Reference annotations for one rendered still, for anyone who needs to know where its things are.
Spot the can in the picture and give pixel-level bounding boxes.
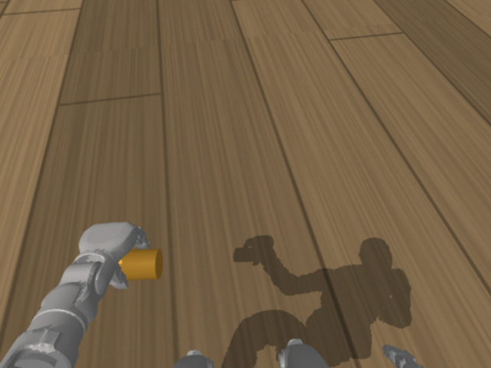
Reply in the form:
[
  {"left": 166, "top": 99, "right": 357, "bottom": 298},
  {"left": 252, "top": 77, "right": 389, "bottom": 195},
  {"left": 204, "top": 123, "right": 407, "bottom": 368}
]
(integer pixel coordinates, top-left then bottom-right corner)
[{"left": 118, "top": 248, "right": 163, "bottom": 281}]

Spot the left robot hand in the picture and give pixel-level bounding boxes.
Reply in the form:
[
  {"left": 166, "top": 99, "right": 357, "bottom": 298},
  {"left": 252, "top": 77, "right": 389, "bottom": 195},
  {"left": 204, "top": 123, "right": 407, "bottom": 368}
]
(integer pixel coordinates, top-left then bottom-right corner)
[{"left": 79, "top": 222, "right": 150, "bottom": 289}]

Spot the left robot arm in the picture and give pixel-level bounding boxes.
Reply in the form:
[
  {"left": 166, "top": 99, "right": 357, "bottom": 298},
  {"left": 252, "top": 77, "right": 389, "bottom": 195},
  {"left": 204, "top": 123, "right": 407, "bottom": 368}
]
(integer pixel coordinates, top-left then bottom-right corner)
[{"left": 0, "top": 250, "right": 116, "bottom": 368}]

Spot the right robot hand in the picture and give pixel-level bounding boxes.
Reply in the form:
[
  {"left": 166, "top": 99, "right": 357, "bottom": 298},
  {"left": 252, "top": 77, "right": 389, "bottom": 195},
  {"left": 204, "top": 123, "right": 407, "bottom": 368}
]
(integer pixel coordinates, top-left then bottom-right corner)
[{"left": 383, "top": 345, "right": 424, "bottom": 368}]

